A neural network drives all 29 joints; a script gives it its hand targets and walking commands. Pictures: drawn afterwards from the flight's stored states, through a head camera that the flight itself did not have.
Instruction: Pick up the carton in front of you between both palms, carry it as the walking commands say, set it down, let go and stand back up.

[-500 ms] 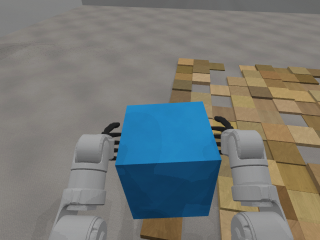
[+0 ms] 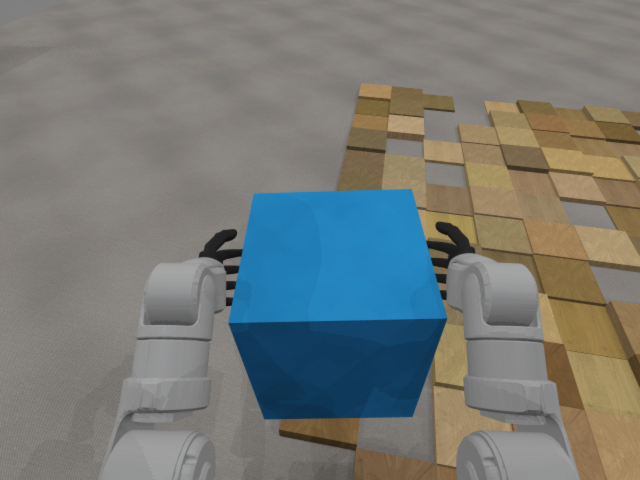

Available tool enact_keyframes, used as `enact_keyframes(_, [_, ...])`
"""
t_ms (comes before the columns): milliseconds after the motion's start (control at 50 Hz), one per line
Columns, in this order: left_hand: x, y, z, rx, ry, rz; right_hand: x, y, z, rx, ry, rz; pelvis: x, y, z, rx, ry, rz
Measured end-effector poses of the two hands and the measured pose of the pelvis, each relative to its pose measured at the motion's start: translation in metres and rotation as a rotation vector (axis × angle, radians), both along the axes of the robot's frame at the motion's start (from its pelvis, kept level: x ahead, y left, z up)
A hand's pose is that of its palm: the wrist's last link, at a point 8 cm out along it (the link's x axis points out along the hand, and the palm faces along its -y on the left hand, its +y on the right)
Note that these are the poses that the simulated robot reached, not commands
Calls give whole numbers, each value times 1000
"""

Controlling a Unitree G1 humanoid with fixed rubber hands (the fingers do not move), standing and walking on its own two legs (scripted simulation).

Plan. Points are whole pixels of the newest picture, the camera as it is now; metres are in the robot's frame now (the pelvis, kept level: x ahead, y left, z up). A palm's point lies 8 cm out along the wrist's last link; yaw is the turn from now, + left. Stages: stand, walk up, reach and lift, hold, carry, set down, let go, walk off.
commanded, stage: carry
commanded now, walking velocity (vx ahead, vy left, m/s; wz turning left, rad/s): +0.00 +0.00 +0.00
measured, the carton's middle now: (335, 308) +0.35 +0.00 +0.04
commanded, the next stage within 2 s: none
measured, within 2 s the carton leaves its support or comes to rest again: neither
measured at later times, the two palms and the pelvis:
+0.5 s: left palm (218, 285) +0.33 +0.14 +0.11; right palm (468, 277) +0.34 -0.16 +0.13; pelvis -0.01 +0.00 +0.00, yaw +0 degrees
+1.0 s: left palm (191, 278) +0.33 +0.17 +0.12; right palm (445, 279) +0.33 -0.13 +0.13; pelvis +0.00 +0.02 +0.00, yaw +0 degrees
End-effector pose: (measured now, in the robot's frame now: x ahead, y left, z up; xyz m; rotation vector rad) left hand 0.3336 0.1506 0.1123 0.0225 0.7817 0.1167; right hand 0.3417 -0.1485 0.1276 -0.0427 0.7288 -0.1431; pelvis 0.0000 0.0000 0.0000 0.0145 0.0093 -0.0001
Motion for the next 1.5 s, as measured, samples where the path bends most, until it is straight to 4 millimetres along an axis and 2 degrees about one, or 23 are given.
enact_keyframes(300, [-5, -3, 14, 37, -4, -10, -6, -4, 5, -1, -4, 21, -1, -5, 1, 1, -12, -6])
enact_keyframes(400, [-3, -7, 9, 13, 6, -17, -5, -7, 9, -27, 5, 17, -3, -6, 1, 3, -5, -5])
enact_keyframes(500, [-4, -9, -5, -2, 32, -28, -4, -8, 3, -38, 32, 4, -7, -4, -2, -1, -3, -3])
enact_keyframes(620, [-9, -1, -12, 0, 41, -22, -7, 0, -3, -37, 41, 6, -11, 1, -3, 2, -6, -6])
enact_keyframes(880, [-6, 20, -2, 4, 18, 5, -6, 20, -5, -13, 17, 12, -6, 15, -2, -9, 6, -4])
enact_keyframes(1020, [-3, 20, 8, 21, 2, -7, -7, 20, 2, -12, 1, 13, -2, 17, -1, -10, 8, -7])
enact_keyframes(1140, [4, 17, 5, -5, -5, -26, -2, 18, 11, -37, -7, -4, 0, 22, -2, -13, 8, -15])
enact_keyframes(1260, [1, 19, -7, -11, 43, -29, -2, 20, 3, -49, 42, 0, 3, 23, 0, -8, 11, -12])
enact_keyframes(1500, [11, 23, -3, -4, 22, -15, 9, 23, 1, -25, 18, 0, 7, 25, 1, -11, 31, -15])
